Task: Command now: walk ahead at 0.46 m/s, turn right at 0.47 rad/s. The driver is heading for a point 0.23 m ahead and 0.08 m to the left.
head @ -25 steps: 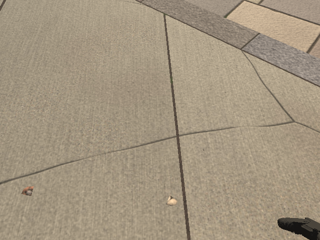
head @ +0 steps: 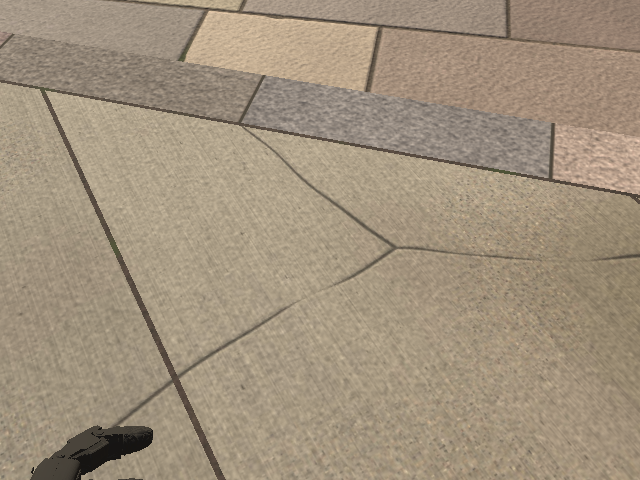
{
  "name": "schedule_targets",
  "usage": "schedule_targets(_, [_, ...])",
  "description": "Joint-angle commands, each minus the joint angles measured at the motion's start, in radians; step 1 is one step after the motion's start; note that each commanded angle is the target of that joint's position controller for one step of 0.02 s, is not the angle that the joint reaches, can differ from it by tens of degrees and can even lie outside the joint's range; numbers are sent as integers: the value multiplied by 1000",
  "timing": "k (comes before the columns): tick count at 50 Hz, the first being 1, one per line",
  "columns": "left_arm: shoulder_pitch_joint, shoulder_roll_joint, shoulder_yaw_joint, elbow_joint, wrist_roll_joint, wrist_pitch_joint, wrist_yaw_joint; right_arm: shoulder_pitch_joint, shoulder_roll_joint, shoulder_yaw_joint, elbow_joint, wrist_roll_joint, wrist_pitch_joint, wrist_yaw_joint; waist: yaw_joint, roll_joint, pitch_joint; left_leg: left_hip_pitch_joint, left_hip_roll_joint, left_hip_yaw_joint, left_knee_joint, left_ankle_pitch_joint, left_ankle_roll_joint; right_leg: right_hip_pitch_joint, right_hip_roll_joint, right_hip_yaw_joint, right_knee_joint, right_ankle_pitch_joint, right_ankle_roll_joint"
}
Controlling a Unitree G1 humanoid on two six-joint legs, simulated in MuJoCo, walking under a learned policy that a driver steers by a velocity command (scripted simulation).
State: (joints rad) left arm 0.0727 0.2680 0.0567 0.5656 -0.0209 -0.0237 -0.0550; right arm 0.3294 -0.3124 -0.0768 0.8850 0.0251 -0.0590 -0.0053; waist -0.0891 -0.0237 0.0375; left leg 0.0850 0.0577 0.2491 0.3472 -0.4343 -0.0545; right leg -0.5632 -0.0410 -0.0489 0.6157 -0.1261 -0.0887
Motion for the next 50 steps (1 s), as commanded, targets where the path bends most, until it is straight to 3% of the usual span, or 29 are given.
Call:
schedule_targets(1, [337, 208, 98, 12, 6, 0, 24, -36, -169, -27, -67, -5, -1, -13, 248, 44, -196, -261, 160, -39, 516, 912, 101, 580, 52, 39, -82, 85, -97])
schedule_targets(2, [319, 328, 107, 7, 15, -4, 41, 47, -20, 20, -125, -55, -21, 1, 130, -255, -274, -712, -20, -65, 903, -66, 30, 919, -250, 543, -106, 245, -251])
schedule_targets(3, [342, 270, 85, -30, 25, -18, 35, 22, -95, 17, -113, -23, -51, 14, 188, -178, -492, -763, -69, -300, 1076, -206, 23, 962, -371, 821, -226, 324, -354])
schedule_targets(4, [298, 206, 63, -13, 35, -27, 26, -63, -150, -2, -126, 17, -55, 20, 195, -89, -378, -807, -13, -326, 1080, -120, 26, 875, -331, 620, -214, 509, -302])
schedule_targets(5, [252, 174, 53, -1, 21, -33, 25, -92, -131, 7, -134, 11, -55, 16, 161, -42, -258, -809, 29, -306, 1003, -59, 32, 737, -274, 460, -197, 584, -253])
schedule_targets(6, [192, 145, 44, 0, 14, -34, 26, -107, -121, 8, -123, -10, -49, 7, 130, 6, -193, -777, 59, -301, 927, -19, 29, 611, -229, 378, -215, 582, -213])
schedule_targets(8, [126, 133, 35, -4, 28, -37, 29, -75, -121, 1, -111, -15, -18, 0, 68, -7, -155, -642, 71, -302, 856, 30, 24, 426, -194, 298, -280, 620, -193])
schedule_targets(10, [106, 141, 36, 16, 32, -49, 34, -39, -81, 8, -97, -23, 6, -7, 39, -13, -155, -584, 58, -289, 767, 85, 3, 353, -178, 231, -310, 694, -199])
schedule_targets(14, [93, 136, 32, 58, 30, -41, 52, -105, -39, 22, -107, -34, 17, -10, 52, -49, -152, -538, 41, -279, 512, 269, -11, 337, -123, 122, -315, 663, -158])
schedule_targets(19, [126, 126, 22, 122, 35, -23, 53, -201, -54, 18, -127, -27, 22, -1, 97, -67, -131, -485, 15, -285, 315, 336, 3, 382, -143, 154, -292, 495, -139])
schedule_targets(21, [114, 116, 16, 140, 27, -18, 52, -203, -59, 12, -131, -34, 19, 3, 85, -70, -117, -445, 1, -278, 227, 316, 28, 384, -146, 180, -244, 408, -123])
schedule_targets(22, [104, 104, 10, 147, 19, -16, 53, -180, -57, 11, -123, -41, 15, 5, 62, -61, -117, -377, -9, -268, 127, 403, 47, 369, -124, 180, -208, 328, -93])
schedule_targets(23, [143, 82, 3, 159, 25, -20, 54, -176, -86, 5, -122, -50, 10, 2, 72, -17, -126, -293, 29, -312, 70, 627, 68, 350, -77, 173, -173, 218, -44])
schedule_targets(24, [222, 69, -1, 169, 50, -28, 54, -186, -141, -4, -133, -55, 10, -6, 129, 71, -157, -194, 118, -387, 112, 878, 106, 303, -4, 142, -123, 39, 4])
schedule_targets(25, [301, 45, -5, 195, 50, -25, 59, -209, -113, 3, -128, -53, 19, -9, 168, 171, -190, -157, 163, -427, 135, 840, 187, 265, 36, 105, -126, -147, 45])
schedule_targets(26, [256, 61, -7, 196, 50, -16, 66, -232, -57, 13, -131, -37, 27, -4, 140, 172, -172, -202, 142, -428, 120, 712, 198, 287, 35, 94, -141, -180, 67])
schedule_targets(27, [216, 77, -3, 192, 43, -1, 71, -246, -36, 18, -130, -33, 32, 2, 125, 152, -149, -239, 110, -407, 112, 585, 174, 292, 34, 92, -153, -163, 68])
schedule_targets(29, [176, 95, 3, 192, 36, 27, 76, -249, -46, 18, -126, -33, 29, 12, 104, 110, -111, -281, 68, -370, 119, 500, 140, 302, 27, 104, -159, -106, 55])
schedule_targets(31, [176, 89, 3, 198, 37, 37, 77, -240, -51, 17, -110, -33, 22, 14, 102, 99, -111, -282, 54, -353, 130, 516, 127, 326, 17, 114, -164, -60, 49])
schedule_targets(36, [185, 79, 7, 238, 30, 32, 82, -244, -43, 18, -76, -29, 24, 4, 93, 57, -123, -238, 40, -334, 164, 601, 132, 345, 9, 115, -159, 30, 57])
schedule_targets(50, [207, 63, 7, 361, 29, 24, 95, -281, -28, 13, 30, -26, 52, -14, 92, 26, -47, -241, 2, -309, 130, 443, 116, 331, 6, 104, -206, -49, 67])
